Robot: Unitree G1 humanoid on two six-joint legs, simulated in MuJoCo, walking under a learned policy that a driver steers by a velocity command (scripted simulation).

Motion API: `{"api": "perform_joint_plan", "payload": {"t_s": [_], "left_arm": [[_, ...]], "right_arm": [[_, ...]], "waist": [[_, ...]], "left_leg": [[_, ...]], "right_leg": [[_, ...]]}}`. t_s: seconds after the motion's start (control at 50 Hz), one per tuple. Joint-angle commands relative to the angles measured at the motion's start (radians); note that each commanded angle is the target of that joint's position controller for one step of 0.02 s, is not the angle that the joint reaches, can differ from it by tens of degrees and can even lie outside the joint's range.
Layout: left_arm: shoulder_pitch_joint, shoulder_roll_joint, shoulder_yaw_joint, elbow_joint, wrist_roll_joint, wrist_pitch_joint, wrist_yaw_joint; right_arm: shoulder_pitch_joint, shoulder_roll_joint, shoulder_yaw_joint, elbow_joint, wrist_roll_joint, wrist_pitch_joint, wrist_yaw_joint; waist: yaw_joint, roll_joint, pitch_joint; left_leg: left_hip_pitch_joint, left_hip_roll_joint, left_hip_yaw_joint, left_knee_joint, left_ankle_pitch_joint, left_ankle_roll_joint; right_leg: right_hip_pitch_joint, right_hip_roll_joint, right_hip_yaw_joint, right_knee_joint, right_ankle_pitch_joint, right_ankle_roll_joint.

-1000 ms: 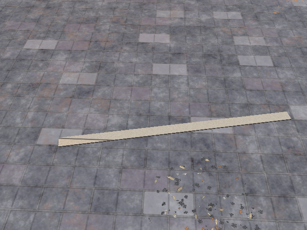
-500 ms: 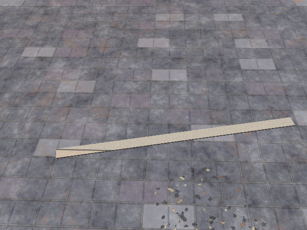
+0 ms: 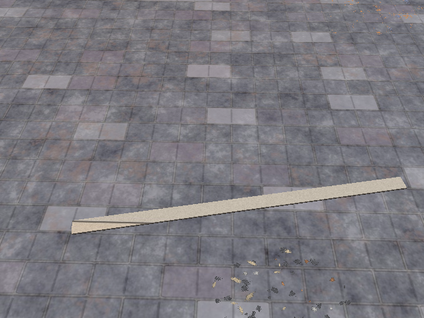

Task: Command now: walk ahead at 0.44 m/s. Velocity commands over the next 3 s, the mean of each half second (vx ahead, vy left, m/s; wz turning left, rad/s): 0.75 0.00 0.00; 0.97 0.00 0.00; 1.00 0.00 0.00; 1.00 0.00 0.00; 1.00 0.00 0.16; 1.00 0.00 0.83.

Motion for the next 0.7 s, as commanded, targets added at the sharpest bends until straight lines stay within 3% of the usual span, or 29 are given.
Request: {"api": "perform_joint_plan", "payload": {"t_s": [0.02,0.04,0.06,0.08,0.1,0.12,0.14,0.16,0.2,0.3,0.36,0.38,0.42,0.44,0.46,0.48,0.5,0.52,0.54,0.56,0.6,0.62,0.66,0.7], "left_arm": [[-0.032,0.057,0.014,-0.079,-0.005,-0.057,-0.013],[0.027,0.058,0.018,-0.066,0.0,-0.066,-0.015],[0.13,0.05,0.019,-0.034,0.006,-0.073,-0.015],[0.272,0.071,0.029,0.019,0.017,-0.076,-0.009],[0.379,0.161,0.058,0.048,0.009,-0.082,-0.005],[0.347,0.188,0.061,0.019,0.084,-0.065,-0.021],[0.255,0.125,0.051,-0.012,0.085,-0.057,-0.021],[0.213,0.114,0.046,-0.032,0.068,-0.06,-0.022],[0.183,0.131,0.049,-0.05,0.056,-0.072,-0.02],[0.189,0.122,0.044,-0.052,0.046,-0.096,-0.029],[0.218,0.15,0.047,-0.04,0.044,-0.098,-0.034],[0.216,0.16,0.048,-0.037,0.043,-0.095,-0.035],[0.211,0.192,0.051,-0.033,0.042,-0.09,-0.035],[0.194,0.214,0.056,-0.036,0.043,-0.082,-0.031],[0.16,0.224,0.057,-0.048,0.043,-0.075,-0.028],[0.179,0.142,0.039,-0.083,0.031,-0.071,-0.037],[0.185,0.061,0.027,-0.127,0.011,-0.094,-0.049],[0.072,0.132,0.046,-0.162,0.013,-0.099,-0.047],[0.019,0.144,0.049,-0.181,0.016,-0.101,-0.048],[0.016,0.12,0.043,-0.177,0.024,-0.1,-0.054],[0.055,0.064,0.031,-0.179,0.06,-0.068,-0.071],[0.032,0.055,0.028,-0.197,0.063,-0.053,-0.08],[-0.062,0.059,0.024,-0.242,0.063,-0.033,-0.09],[-0.182,0.077,0.02,-0.292,0.062,-0.03,-0.092]], "right_arm": [[0.022,-0.188,-0.037,-0.057,-0.013,-0.05,-0.001],[-0.062,-0.17,-0.03,-0.101,-0.011,-0.059,0.003],[-0.179,-0.147,-0.02,-0.152,0.001,-0.057,0.008],[-0.303,-0.111,-0.011,-0.206,0.006,-0.055,0.01],[-0.351,-0.039,0.007,-0.242,0.014,-0.062,0.014],[-0.31,-0.069,0.0,-0.258,-0.076,-0.036,0.029],[-0.31,-0.107,-0.011,-0.258,-0.093,-0.028,0.039],[-0.272,-0.104,-0.012,-0.252,-0.084,-0.029,0.052],[-0.215,-0.108,-0.016,-0.242,-0.08,-0.026,0.075],[-0.317,-0.064,0.006,-0.313,-0.068,-0.005,0.093],[-0.382,-0.075,0.012,-0.358,-0.066,-0.002,0.091],[-0.372,-0.082,0.012,-0.364,-0.068,-0.002,0.087],[-0.252,-0.113,-0.001,-0.346,-0.072,-0.003,0.067],[-0.069,-0.146,-0.017,-0.298,-0.072,-0.008,0.053],[0.154,-0.19,-0.039,-0.225,-0.075,-0.013,0.04],[0.292,-0.291,-0.066,-0.196,-0.101,-0.027,0.028],[0.337,-0.34,-0.073,-0.176,-0.091,-0.031,0.039],[0.201,-0.3,-0.064,-0.186,-0.079,-0.031,0.045],[0.132,-0.229,-0.046,-0.19,-0.075,-0.039,0.045],[0.097,-0.175,-0.033,-0.185,-0.072,-0.05,0.047],[0.075,-0.115,-0.009,-0.163,-0.064,-0.063,0.042],[0.09,-0.101,-0.002,-0.154,-0.059,-0.071,0.039],[0.136,-0.111,0.001,-0.14,-0.051,-0.084,0.033],[0.191,-0.118,0.004,-0.136,-0.049,-0.09,0.035]], "waist": [[-0.008,0.17,0.11],[0.042,0.15,0.09],[0.116,0.131,0.088],[0.19,0.081,0.091],[0.209,-0.171,0.051],[0.182,-0.322,0.099],[0.139,-0.175,0.169],[0.103,-0.114,0.159],[0.056,-0.074,0.119],[0.044,-0.095,0.164],[0.056,-0.109,0.186],[0.044,-0.114,0.18],[-0.02,-0.142,0.09],[-0.106,-0.146,-0.007],[-0.207,-0.118,-0.112],[-0.23,0.06,-0.234],[-0.168,0.287,-0.363],[-0.133,0.186,-0.199],[-0.093,0.084,-0.072],[-0.054,0.025,-0.016],[0.029,0.067,0.02],[0.041,0.074,0.051],[0.042,0.063,0.118],[0.016,0.042,0.162]], "left_leg": [[-0.025,0.342,-0.614,-0.475,-0.524,0.196],[-0.11,0.319,-0.559,-0.463,-0.458,0.164],[-0.242,0.246,-0.411,-0.422,-0.366,0.098],[-0.427,0.11,-0.185,-0.264,-0.219,0.002],[-0.577,0.005,0.012,0.141,-0.045,-0.059],[-0.688,0.009,0.016,0.248,-0.09,-0.028],[-0.709,0.067,-0.037,0.326,-0.005,-0.02],[-0.695,0.08,-0.049,0.352,0.061,-0.018],[-0.627,0.101,-0.028,0.375,0.105,-0.025],[-0.472,0.089,0.036,0.192,0.246,-0.037],[-0.356,0.076,0.089,0.076,0.243,0.01],[-0.306,0.06,0.108,0.045,0.213,0.033],[-0.109,-0.014,0.15,0.037,0.135,0.076],[0.097,-0.054,0.155,0.028,0.109,0.093],[0.378,-0.044,0.124,-0.009,0.093,0.105],[0.677,0.192,-0.185,-0.082,-0.255,0.138],[0.725,0.4,-0.755,-0.361,-0.685,0.159],[0.583,0.377,-0.779,-0.442,-0.623,0.138],[0.445,0.364,-0.608,-0.407,-0.453,0.14],[0.302,0.321,-0.485,-0.423,-0.295,0.13],[0.116,0.254,-0.339,-0.463,-0.217,0.103],[0.074,0.238,-0.306,-0.492,-0.201,0.104],[0.054,0.219,-0.244,-0.543,-0.124,0.116],[0.066,0.187,-0.172,-0.581,0.005,0.126]], "right_leg": [[-0.198,-0.022,0.021,0.091,0.058,-0.069],[-0.097,-0.036,0.03,0.052,0.063,-0.091],[0.074,-0.043,0.015,-0.108,0.084,-0.111],[0.292,-0.056,0.034,-0.267,0.081,-0.121],[0.427,-0.252,0.327,-0.421,-0.056,-0.158],[0.384,-0.384,0.6,-0.535,-0.25,-0.185],[0.329,-0.369,0.553,-0.531,-0.228,-0.173],[0.319,-0.332,0.483,-0.533,-0.15,-0.151],[0.301,-0.281,0.358,-0.56,-0.03,-0.125],[0.169,-0.211,0.154,-0.622,0.229,-0.107],[0.175,-0.241,0.087,-0.647,0.447,-0.105],[0.191,-0.244,0.053,-0.61,0.599,-0.098],[0.221,-0.25,-0.01,-0.389,1.151,-0.083],[0.18,-0.244,-0.038,-0.176,1.307,-0.07],[0.032,-0.199,-0.056,0.095,1.218,-0.053],[-0.293,-0.101,-0.053,0.492,0.738,-0.037],[-0.494,0.052,0.082,0.779,0.057,-0.04],[-0.611,0.01,0.161,0.856,0.156,-0.07],[-0.638,-0.054,0.119,0.848,0.246,-0.075],[-0.583,-0.094,0.106,0.784,0.296,-0.072],[-0.478,-0.132,0.105,0.701,0.307,-0.045],[-0.484,-0.144,0.099,0.677,0.31,-0.03],[-0.582,-0.16,0.069,0.626,0.375,-0.003],[-0.653,-0.162,0.028,0.499,0.465,0.014]]}}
